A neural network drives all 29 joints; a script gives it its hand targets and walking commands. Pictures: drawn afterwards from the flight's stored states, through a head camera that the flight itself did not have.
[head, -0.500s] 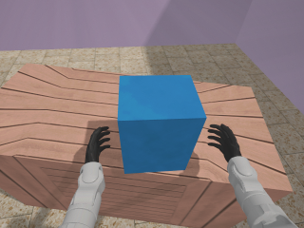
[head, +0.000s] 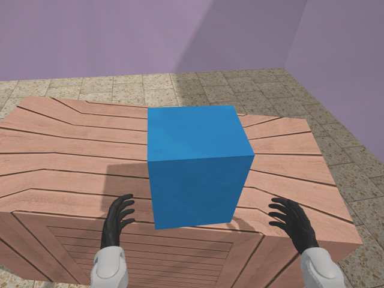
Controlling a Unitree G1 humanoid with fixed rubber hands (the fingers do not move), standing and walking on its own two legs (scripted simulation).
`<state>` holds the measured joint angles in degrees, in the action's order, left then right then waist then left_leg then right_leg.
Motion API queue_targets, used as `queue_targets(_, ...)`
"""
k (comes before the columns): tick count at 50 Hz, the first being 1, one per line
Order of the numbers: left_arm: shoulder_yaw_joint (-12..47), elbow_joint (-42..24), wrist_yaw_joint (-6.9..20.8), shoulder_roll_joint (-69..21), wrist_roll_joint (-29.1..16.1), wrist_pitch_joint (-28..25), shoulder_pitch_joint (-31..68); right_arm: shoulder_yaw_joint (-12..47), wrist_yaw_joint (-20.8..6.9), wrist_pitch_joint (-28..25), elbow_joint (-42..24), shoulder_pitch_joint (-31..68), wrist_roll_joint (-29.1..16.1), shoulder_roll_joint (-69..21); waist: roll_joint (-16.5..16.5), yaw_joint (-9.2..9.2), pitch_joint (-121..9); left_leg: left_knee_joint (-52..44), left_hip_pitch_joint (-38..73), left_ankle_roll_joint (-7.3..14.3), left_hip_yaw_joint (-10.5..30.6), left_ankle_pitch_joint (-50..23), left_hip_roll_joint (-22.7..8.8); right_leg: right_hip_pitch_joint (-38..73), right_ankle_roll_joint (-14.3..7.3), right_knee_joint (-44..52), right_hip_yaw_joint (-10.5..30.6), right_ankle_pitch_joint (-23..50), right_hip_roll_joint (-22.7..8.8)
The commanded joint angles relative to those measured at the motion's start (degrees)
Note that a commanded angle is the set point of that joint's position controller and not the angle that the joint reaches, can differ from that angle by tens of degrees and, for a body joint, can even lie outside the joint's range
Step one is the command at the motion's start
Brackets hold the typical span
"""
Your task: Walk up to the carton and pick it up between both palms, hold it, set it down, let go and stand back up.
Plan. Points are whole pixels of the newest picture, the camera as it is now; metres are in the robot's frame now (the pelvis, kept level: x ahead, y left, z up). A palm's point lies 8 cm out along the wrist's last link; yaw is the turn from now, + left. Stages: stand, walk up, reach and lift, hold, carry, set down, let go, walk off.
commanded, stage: set down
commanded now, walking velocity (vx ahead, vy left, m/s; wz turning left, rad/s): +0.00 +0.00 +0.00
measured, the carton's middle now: (192, 169) +0.41 +0.02 +0.02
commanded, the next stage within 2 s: none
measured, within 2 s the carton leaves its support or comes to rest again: neither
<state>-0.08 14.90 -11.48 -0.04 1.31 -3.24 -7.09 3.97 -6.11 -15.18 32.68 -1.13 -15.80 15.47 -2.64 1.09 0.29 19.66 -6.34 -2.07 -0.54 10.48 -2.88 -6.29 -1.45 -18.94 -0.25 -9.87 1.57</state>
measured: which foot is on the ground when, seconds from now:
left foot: down 0.00-1.00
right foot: down 0.00-1.00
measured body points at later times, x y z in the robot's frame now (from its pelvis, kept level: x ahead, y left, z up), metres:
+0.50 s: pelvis +0.00 +0.00 +0.00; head -0.01 +0.02 +0.45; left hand +0.21 +0.18 -0.01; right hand +0.20 -0.23 +0.00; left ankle +0.00 +0.14 -0.75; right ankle +0.01 -0.10 -0.75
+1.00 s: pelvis +0.02 +0.01 +0.00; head +0.01 +0.03 +0.45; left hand +0.20 +0.21 -0.04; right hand +0.20 -0.22 -0.03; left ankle +0.00 +0.14 -0.75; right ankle +0.01 -0.10 -0.75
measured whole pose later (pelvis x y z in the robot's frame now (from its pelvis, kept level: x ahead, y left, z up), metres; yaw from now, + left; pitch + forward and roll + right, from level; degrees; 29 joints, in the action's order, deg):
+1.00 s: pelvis +0.02 +0.01 +0.00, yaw -2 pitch -4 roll +0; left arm 1.1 14.0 -8.1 5.2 -0.7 -3.0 -20.7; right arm 2.2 -5.8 -13.2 24.2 -18.0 -11.5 15.0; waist -2.0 2.1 1.8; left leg 17.5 -1.5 -1.7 -2.6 12.0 -2.7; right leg -2.3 -0.9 -17.1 1.7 -10.9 1.4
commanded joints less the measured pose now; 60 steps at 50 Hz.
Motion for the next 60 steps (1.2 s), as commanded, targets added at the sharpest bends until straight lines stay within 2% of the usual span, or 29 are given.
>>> queue_targets(1,1.4,-11.8,-0.3,0.4,0.2,-2.0,6.9,-3.1,-0.1,-2.0,-10.8,6.9,-0.3,7.6,-0.5,0.06,-7.5,-2.0,2.3,1.4,-1.6,-8.4,2.8,1.9,-0.9,3.2,1.5,6.2,0.5)
queue_targets(4,1.6,-13.3,-0.8,0.6,0.5,-1.3,5.9,-3.4,-0.2,-1.0,-13.2,4.8,-0.3,7.6,-0.4,0.54,-5.9,-2.5,2.9,1.3,-1.9,-6.9,2.7,0.8,-1.2,3.7,2.1,3.7,0.3)
queue_targets(11,3.1,-17.8,-1.3,-0.6,0.9,-0.1,-1.5,-4.3,-0.8,-0.1,-18.8,-4.0,-0.6,8.5,0.5,0.14,-3.0,-3.5,5.8,0.6,-1.5,-7.5,2.4,-0.2,-1.9,4.6,2.1,3.6,0.5)
queue_targets(21,2.3,-16.9,-1.0,0.9,-0.3,-0.6,-4.6,-5.1,-0.8,1.2,-24.2,-9.5,0.4,7.6,-1.3,1.46,-0.1,-4.7,5.1,1.7,-2.4,-2.7,2.3,-1.9,-1.7,5.4,3.3,-0.7,-0.4)
queue_targets(28,2.0,-14.1,0.2,2.9,-1.3,-1.2,-5.3,-5.5,-0.3,1.7,-23.3,-10.9,2.2,7.0,-1.1,1.28,-0.7,-4.4,5.4,1.8,-3.1,-3.2,2.4,-1.9,-1.2,5.7,3.5,-0.4,-1.1)
queue_targets(40,0.9,-11.7,2.3,5.7,-2.0,-2.7,-9.6,-5.0,0.4,-0.2,-19.1,-14.0,3.1,7.1,-0.2,1.26,-1.7,-3.2,7.1,0.6,-3.2,-11.6,2.8,0.9,-0.8,4.7,2.7,10.4,-0.5)
queue_targets(51,0.8,-9.4,3.6,7.2,-1.6,-1.9,-10.5,-4.8,0.4,-0.7,-14.5,-13.9,4.5,6.4,1.0,0.86,-1.3,-2.1,8.0,-0.1,-3.0,-14.3,2.6,0.6,-1.3,4.8,1.6,11.8,0.1)
queue_targets(60,0.6,-6.6,4.3,7.9,-0.8,0.3,-9.5,-5.4,0.6,-0.1,-10.8,-12.2,6.4,6.0,1.7,0.86,-0.1,-2.0,8.1,-0.1,-2.9,-13.1,2.5,-0.5,-1.4,5.1,0.6,8.9,0.1)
